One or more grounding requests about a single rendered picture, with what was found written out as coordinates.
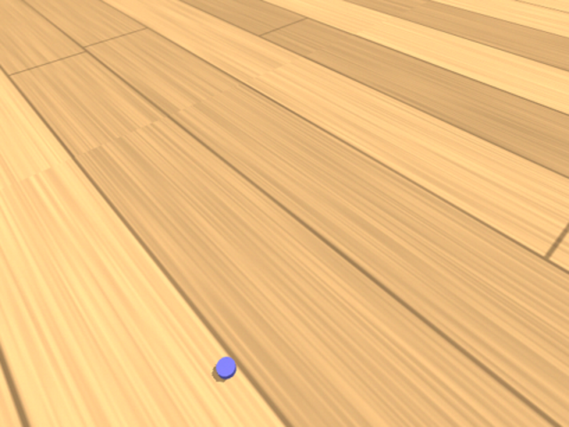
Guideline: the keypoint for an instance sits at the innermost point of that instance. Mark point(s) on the tin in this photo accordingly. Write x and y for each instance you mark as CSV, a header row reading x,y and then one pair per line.
x,y
226,367

